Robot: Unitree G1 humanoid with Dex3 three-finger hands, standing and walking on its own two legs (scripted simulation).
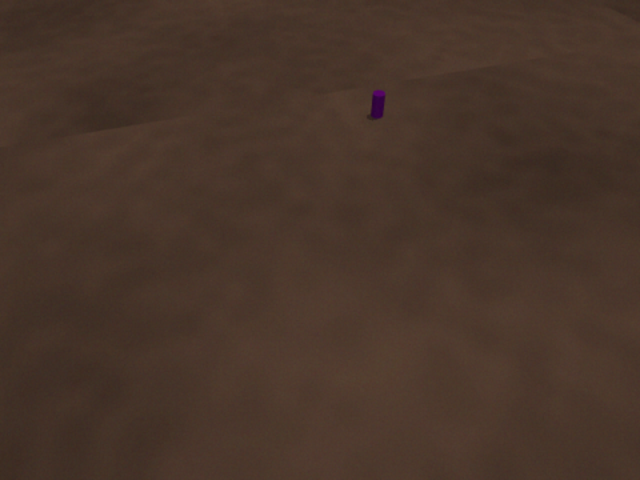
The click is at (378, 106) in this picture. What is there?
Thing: squat round
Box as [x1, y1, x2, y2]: [371, 90, 384, 117]
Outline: 376,90 373,92 371,115 373,117 380,117 382,116 384,92 381,90
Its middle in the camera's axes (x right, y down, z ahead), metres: +0.32 -0.79 +2.20
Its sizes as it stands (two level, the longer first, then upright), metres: 0.068 0.068 0.134
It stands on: the floor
